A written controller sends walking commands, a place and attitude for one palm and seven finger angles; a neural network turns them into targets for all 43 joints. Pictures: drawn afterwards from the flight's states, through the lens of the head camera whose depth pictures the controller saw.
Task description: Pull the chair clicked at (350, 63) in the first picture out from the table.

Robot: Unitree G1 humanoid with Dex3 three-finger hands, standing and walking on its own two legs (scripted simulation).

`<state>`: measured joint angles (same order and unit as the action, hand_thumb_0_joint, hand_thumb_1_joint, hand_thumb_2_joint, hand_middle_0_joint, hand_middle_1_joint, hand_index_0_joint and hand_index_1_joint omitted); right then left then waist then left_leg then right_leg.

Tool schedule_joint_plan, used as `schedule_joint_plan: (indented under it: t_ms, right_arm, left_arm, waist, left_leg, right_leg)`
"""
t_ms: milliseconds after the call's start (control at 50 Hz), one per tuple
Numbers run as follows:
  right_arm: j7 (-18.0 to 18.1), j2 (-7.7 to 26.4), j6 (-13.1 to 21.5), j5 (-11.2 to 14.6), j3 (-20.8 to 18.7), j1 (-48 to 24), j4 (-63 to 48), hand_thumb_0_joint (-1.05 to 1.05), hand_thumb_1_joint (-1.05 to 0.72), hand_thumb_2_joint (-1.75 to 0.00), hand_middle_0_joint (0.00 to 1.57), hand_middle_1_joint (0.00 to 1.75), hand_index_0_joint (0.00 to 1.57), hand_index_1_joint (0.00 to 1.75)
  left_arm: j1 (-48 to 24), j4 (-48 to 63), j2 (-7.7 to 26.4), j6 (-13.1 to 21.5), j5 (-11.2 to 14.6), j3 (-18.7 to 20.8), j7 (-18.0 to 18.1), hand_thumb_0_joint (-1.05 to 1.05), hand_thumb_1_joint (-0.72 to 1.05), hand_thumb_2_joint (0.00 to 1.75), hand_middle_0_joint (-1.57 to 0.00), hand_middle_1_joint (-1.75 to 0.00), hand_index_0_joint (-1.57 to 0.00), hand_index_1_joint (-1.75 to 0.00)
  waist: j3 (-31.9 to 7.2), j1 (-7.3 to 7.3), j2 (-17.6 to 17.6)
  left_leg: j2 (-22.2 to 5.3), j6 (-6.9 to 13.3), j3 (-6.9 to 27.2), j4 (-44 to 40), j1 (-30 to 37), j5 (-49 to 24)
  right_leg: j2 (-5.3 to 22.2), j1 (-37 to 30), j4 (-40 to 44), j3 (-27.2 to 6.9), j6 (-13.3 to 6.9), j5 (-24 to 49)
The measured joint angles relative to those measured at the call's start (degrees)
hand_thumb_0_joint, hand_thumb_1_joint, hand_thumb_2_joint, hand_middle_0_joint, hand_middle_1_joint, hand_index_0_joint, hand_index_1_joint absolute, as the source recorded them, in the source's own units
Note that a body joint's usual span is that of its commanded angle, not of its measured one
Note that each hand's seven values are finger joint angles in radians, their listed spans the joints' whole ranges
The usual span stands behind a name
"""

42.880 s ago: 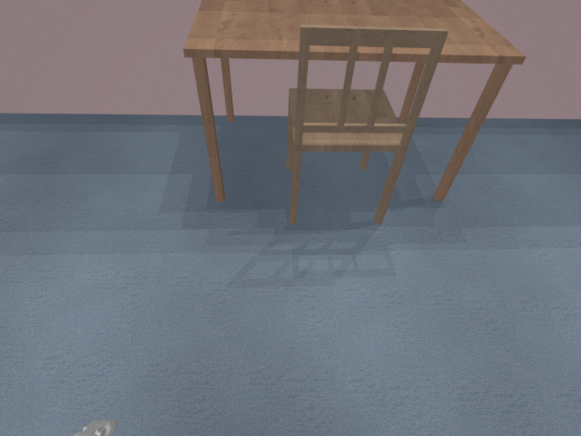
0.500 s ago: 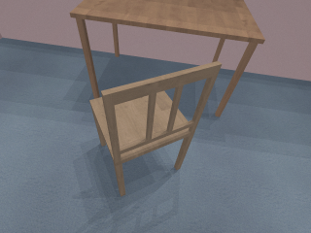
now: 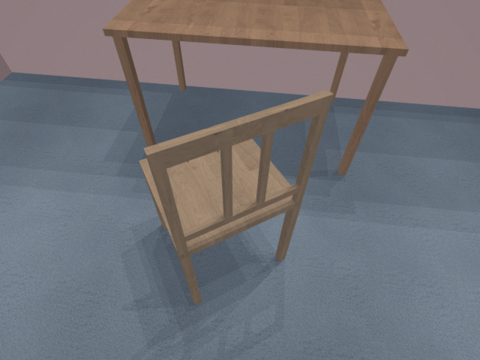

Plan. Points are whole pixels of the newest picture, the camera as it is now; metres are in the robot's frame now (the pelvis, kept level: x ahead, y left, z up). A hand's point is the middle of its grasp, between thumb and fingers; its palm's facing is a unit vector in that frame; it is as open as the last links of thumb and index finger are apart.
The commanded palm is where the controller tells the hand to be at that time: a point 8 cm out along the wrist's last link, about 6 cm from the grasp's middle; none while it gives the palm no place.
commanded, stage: let the arm hang, fingers relaxed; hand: left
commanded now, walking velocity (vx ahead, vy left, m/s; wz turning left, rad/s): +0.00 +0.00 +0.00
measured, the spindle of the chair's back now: (227, 184) +0.53 +0.07 -0.09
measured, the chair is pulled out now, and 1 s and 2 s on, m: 0.57 0.57 0.57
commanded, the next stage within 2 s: look to check the result in 0.30 s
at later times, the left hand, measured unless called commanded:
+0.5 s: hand out of the picture +0.02 +0.18 -0.17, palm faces +0.01 -0.98 -0.18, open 7.3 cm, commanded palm none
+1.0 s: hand out of the picture +0.02 +0.18 -0.17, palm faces +0.01 -0.98 -0.19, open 7.3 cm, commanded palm none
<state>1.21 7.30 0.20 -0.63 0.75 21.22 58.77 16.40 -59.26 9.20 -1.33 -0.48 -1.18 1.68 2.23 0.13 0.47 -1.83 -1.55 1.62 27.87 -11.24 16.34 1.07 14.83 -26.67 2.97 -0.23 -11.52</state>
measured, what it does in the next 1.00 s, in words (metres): stands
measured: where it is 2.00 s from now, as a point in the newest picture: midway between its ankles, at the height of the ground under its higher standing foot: outside the picture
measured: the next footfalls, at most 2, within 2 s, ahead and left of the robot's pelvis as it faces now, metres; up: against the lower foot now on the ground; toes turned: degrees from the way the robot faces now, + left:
none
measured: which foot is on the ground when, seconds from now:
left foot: down 0.00-1.00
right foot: down 0.00-1.00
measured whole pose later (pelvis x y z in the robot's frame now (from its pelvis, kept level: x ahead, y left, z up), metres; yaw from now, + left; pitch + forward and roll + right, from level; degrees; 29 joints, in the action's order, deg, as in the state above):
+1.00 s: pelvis +0.01 +0.00 +0.00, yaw -1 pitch -1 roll +0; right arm 2.0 6.9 0.8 -0.4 0.9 19.5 60.3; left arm 15.6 -60.7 9.2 -1.0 -0.3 -0.2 1.8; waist 3.1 0.0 -0.2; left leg -1.7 -1.4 0.8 25.2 -8.5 16.2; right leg 1.2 13.0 -25.3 2.2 0.1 -11.8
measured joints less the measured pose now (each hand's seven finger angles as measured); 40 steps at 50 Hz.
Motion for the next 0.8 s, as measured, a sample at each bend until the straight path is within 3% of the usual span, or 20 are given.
schedule_joint_plan:
  t_ms: [800]
  right_arm:
    - [0.68, -0.30, 0.59, 0.17, 0.05, -1.99, 1.15, 0.00, -0.91, -0.90, 0.20, 0.30, 0.20, 0.30]
  left_arm:
    - [-0.71, -1.28, 0.03, 0.21, 0.16, 0.84, 0.04, 0.01, 0.92, 0.90, -0.20, -0.30, -0.20, -0.30]
  waist:
    - [1.07, -0.15, -0.72]
  left_leg:
    - [0.28, 0.35, -0.88, -2.38, 2.27, -0.17]
  right_leg:
    - [0.22, -1.56, 1.43, -0.85, 0.47, -0.06]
